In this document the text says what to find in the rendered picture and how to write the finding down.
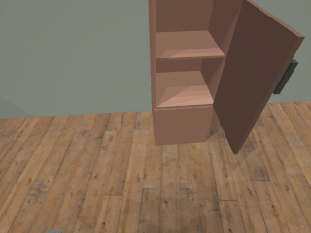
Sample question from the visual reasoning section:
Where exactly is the handle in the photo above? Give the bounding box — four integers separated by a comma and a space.
273, 59, 298, 95

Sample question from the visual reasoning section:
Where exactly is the cupboard door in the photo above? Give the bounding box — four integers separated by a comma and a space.
212, 0, 305, 155

